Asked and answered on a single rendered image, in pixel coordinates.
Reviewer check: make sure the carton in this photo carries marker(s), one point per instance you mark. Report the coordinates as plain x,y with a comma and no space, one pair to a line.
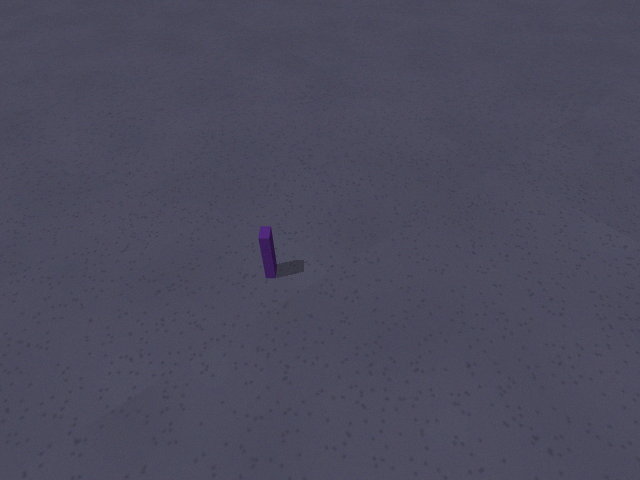
267,251

